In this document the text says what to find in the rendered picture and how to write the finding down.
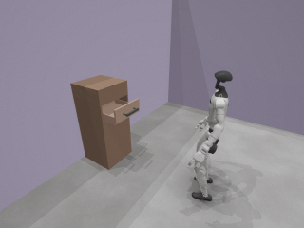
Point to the drawer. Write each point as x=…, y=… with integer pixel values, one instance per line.
x=113, y=112

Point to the robot right forearm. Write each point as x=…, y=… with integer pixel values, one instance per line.
x=206, y=119

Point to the robot left forearm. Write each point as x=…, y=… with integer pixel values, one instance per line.
x=212, y=138

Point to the robot left shin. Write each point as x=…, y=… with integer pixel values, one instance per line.
x=202, y=181

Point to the robot right hand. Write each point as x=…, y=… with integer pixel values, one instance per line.
x=202, y=123

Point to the handle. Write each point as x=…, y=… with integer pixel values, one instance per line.
x=131, y=112

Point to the robot head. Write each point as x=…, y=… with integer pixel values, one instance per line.
x=222, y=76

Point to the cabinet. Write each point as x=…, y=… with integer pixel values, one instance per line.
x=104, y=143

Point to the left robot upper arm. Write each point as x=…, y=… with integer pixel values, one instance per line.
x=220, y=106

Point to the robot left hand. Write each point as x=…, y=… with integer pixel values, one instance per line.
x=198, y=157

